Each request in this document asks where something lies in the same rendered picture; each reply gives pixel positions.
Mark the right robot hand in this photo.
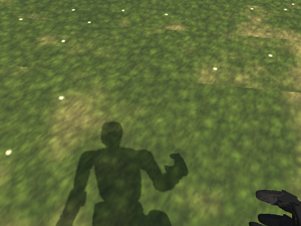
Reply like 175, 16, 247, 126
249, 190, 301, 226

